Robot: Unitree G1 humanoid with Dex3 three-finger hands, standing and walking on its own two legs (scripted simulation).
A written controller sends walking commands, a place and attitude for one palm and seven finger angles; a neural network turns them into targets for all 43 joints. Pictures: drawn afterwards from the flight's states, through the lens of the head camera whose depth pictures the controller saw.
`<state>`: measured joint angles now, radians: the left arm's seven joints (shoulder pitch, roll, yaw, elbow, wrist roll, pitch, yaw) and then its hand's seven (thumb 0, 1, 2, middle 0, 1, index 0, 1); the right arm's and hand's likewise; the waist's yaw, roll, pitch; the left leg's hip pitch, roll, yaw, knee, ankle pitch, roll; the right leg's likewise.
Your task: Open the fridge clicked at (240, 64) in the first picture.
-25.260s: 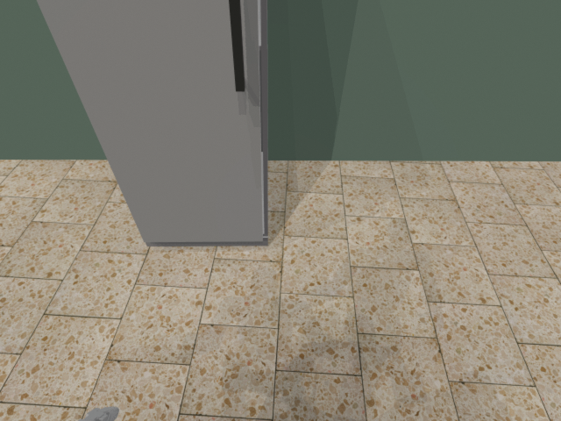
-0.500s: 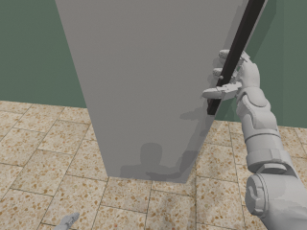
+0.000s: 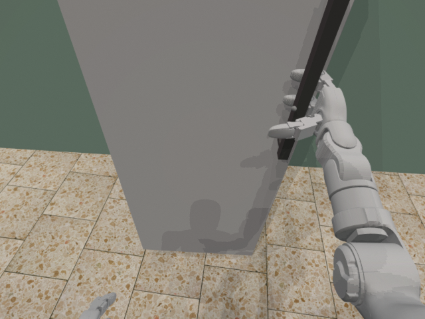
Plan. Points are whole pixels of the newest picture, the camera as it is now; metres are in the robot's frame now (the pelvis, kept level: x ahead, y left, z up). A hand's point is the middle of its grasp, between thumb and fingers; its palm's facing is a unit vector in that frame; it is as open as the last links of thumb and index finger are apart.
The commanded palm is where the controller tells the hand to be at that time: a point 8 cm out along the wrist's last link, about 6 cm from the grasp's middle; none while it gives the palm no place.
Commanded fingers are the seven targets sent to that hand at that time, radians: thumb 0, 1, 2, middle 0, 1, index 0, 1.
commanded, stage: slide the fingers in behind the handle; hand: right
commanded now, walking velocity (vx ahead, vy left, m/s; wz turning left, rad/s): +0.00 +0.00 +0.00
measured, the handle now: (304, 80) +0.51 -0.13 +0.23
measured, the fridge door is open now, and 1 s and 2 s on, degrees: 0 0 0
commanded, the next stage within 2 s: grip the handle and tug to test in 0.04 s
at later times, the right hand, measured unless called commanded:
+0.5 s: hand (295, 108) +0.44 -0.11 +0.21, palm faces +0.00 +1.00 -0.01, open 11.1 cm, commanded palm +0.42 -0.15 +0.20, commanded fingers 0.00 -0.39 -0.68 0.40 1.33 0.40 1.33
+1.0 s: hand (295, 107) +0.45 -0.11 +0.20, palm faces +0.00 +1.00 +0.00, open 5.8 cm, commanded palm +0.42 -0.15 +0.20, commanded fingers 0.00 -0.90 -0.90 0.45 1.40 0.45 1.40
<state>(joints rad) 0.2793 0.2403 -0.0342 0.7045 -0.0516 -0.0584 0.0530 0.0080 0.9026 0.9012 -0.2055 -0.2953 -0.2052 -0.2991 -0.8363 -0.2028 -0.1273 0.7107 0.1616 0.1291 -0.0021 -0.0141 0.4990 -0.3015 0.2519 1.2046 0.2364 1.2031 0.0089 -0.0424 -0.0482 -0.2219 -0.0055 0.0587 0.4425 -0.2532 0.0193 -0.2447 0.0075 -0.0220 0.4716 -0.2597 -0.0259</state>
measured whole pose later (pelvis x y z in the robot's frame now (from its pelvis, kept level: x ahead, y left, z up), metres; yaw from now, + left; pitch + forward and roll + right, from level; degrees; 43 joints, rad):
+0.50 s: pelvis +0.00 +0.00 +0.00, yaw +0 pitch +2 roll +1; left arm 0.28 0.24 -0.03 0.70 -0.05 -0.04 0.06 0.01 0.90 0.90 -0.21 -0.30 -0.20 -0.30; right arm -0.85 -0.21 -0.13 0.70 0.15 0.15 -0.01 -0.01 0.04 -0.50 0.31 1.27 0.30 1.25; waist 0.02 -0.04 -0.04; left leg -0.22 -0.01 0.06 0.43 -0.24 0.01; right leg -0.24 0.01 -0.03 0.47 -0.25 -0.03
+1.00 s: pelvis -0.01 +0.00 +0.00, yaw +0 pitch +2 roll +1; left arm 0.30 0.25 -0.03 0.71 -0.05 -0.06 0.06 0.01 0.90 0.90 -0.21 -0.30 -0.21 -0.30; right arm -0.87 -0.22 -0.15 0.77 0.16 0.10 0.00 0.01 -0.71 -0.81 0.36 1.37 0.35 1.36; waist 0.03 -0.04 -0.04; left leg -0.23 -0.01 0.05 0.44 -0.24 0.02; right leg -0.26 0.00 -0.03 0.47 -0.25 -0.03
